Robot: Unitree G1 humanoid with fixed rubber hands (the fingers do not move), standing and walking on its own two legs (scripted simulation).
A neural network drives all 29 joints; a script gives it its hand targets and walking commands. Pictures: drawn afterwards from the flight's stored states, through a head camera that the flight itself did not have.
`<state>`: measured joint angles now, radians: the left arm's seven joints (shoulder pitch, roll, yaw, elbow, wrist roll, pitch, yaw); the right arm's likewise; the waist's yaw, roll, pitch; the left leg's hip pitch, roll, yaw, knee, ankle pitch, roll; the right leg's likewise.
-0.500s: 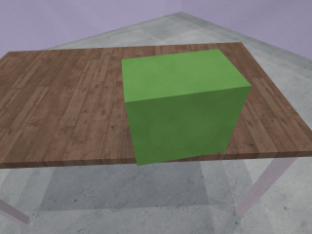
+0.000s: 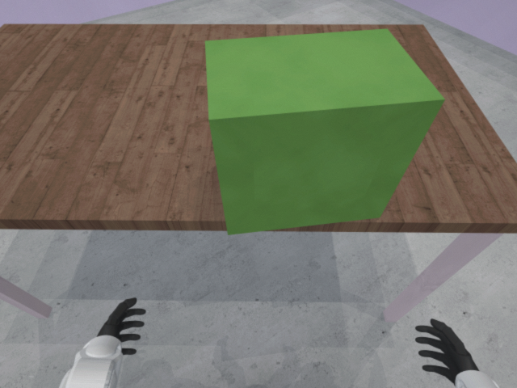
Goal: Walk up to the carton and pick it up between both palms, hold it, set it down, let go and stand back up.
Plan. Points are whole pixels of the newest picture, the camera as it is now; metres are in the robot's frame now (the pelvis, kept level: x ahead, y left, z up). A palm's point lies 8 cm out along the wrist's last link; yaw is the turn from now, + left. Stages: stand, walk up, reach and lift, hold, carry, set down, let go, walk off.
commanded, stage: reach and lift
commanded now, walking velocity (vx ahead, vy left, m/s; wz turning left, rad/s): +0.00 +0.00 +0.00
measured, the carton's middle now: (302, 139) +0.49 -0.03 +0.11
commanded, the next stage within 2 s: none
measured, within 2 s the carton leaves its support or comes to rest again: neither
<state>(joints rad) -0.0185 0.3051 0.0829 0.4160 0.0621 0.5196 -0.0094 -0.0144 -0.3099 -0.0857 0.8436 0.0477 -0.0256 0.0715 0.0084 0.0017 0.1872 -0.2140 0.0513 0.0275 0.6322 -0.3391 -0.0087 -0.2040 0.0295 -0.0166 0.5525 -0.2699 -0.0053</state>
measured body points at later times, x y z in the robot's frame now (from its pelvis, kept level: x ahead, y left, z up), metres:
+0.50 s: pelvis -0.02 -0.02 +0.01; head -0.04 -0.01 +0.46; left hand +0.17 +0.26 -0.02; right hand +0.16 -0.28 -0.03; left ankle +0.01 +0.11 -0.73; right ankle +0.02 -0.12 -0.73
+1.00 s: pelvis +0.01 -0.01 +0.02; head +0.01 +0.01 +0.47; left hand +0.20 +0.25 +0.01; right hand +0.20 -0.26 +0.03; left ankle +0.00 +0.11 -0.73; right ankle +0.02 -0.12 -0.73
